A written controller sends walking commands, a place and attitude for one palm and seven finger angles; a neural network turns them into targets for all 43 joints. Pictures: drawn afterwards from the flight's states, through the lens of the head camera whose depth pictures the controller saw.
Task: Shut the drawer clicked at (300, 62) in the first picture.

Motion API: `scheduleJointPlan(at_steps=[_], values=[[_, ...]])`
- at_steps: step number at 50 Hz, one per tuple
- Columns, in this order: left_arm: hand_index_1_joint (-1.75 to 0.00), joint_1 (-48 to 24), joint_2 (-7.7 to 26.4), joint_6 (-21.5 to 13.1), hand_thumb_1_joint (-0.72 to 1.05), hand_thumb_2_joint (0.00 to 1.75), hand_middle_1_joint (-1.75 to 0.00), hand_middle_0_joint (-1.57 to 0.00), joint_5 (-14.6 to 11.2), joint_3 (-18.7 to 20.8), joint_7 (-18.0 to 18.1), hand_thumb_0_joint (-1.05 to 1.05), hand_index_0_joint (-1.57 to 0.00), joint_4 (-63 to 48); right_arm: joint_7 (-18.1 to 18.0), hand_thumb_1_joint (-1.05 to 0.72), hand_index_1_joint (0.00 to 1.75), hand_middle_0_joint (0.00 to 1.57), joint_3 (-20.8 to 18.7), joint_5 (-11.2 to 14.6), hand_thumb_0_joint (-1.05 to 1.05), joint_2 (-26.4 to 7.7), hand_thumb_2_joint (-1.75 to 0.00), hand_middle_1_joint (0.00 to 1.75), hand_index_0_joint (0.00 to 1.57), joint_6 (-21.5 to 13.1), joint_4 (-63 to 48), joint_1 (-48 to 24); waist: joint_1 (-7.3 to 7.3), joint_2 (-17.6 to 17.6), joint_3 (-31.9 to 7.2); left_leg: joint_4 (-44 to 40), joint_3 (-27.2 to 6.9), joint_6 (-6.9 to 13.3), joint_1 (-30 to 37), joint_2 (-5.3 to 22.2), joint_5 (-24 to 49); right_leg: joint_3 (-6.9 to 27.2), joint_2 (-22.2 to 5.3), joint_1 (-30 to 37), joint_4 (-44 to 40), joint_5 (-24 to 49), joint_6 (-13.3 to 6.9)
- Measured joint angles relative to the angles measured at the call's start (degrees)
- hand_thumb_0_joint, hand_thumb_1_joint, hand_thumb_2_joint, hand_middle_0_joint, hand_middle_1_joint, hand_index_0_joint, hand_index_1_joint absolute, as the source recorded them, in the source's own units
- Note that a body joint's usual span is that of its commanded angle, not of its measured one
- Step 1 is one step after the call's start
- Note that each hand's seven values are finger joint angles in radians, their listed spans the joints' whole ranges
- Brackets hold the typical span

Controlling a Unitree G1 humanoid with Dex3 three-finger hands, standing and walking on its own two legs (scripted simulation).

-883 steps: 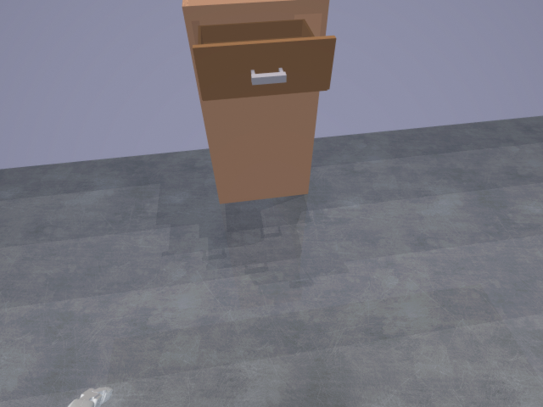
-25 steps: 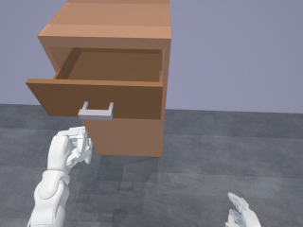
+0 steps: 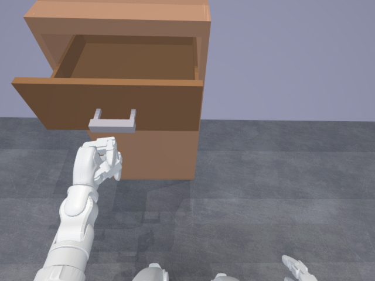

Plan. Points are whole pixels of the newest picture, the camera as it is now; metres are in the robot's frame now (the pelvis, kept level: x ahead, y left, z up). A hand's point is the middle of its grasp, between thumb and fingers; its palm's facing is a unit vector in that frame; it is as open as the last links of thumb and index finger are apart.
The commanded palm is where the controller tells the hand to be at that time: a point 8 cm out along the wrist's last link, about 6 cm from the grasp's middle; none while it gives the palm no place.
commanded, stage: bring the fist close to the handle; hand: left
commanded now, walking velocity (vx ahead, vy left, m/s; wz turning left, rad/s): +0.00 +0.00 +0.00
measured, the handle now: (114, 119) +0.46 +0.18 +0.06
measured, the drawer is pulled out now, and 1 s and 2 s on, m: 0.19 0.18 0.05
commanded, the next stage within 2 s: push the drawer shut in 0.28 s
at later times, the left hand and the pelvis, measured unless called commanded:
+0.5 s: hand (119, 162) +0.34 +0.15 +0.06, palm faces +0.05 -1.00 -0.03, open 3.2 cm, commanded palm +0.32 +0.20 +0.06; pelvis -0.01 -0.01 +0.00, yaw +0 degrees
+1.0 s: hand (118, 142) +0.39 +0.16 +0.05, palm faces +0.04 -1.00 -0.02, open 2.8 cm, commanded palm +0.38 +0.22 +0.06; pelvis -0.01 -0.02 -0.01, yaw +1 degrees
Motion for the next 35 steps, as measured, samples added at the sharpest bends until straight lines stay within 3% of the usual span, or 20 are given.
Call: scheduleJointPlan(at_steps=[8, 16, 21, 27, 35], values=[[-1.60, 1.58, -0.16, -2.08, 0.90, 0.90, -1.60, -1.40, 0.21, 0.01, 1.96, 0.01, -1.40, -2.76, -0.01, -0.90, 0.30, 0.20, -0.02, 0.02, 0.01, 0.19, -0.90, 0.30, 0.20, 0.72, -0.27, 0.70, 0.10, -0.14, -0.66, 0.15, -0.01, 0.08, 0.18, 0.16, -0.10, 0.02, 0.17, 0.28, -0.11, 0.08, 0.05], [-1.60, 1.82, -0.67, 0.14, 0.90, 0.90, -1.60, -1.40, 0.35, -2.39, 1.51, 0.01, -1.40, -2.56, 0.08, -0.90, 0.30, 0.20, 0.08, 0.44, 0.01, -0.02, -0.90, 0.30, 0.21, 1.33, -1.57, -0.19, 0.26, 0.53, -0.63, 0.01, -0.40, 0.01, 0.47, 0.05, 0.20, -0.36, 0.11, 0.74, -0.36, 0.30, -0.04], [-1.60, 2.21, -1.43, -0.77, 0.90, 0.90, -1.60, -1.40, 0.77, -2.15, 2.74, 0.01, -1.40, -2.92, -0.01, -0.90, 0.30, 0.20, 0.40, 0.20, 0.01, 0.30, -0.90, 0.30, 0.21, 1.33, -1.94, -0.87, 0.45, 0.12, -0.66, -0.23, -0.24, -0.17, 0.75, 0.10, 0.37, -0.20, 0.15, 0.75, -0.16, 0.28, -0.23], [-1.60, -1.86, 0.21, -1.97, 0.89, 0.90, -1.60, -1.40, 1.44, -0.89, 3.11, 0.01, -1.40, 0.42, -0.09, -0.90, 0.30, 0.20, 0.68, 0.11, 0.01, 0.37, -0.90, 0.30, 0.21, 1.29, -1.32, -1.73, 0.37, -0.04, -0.41, 1.00, -1.02, -0.62, -0.60, 0.23, 0.24, -1.00, 0.29, -0.33, 1.03, -0.15, -0.73], [-1.60, -8.36, 1.89, -0.27, 0.90, 0.90, -1.60, -1.40, 0.38, 0.96, 0.69, 0.01, -1.40, 6.84, -0.66, -0.90, 0.30, 0.20, 0.76, 0.43, 0.01, 0.02, -0.90, 0.30, 0.21, 1.67, -0.07, -1.06, -0.29, 0.05, -0.51, 1.17, -1.40, -1.06, -1.73, 0.53, 0.34, -1.32, 0.62, -1.44, 1.19, -0.12, -1.18]])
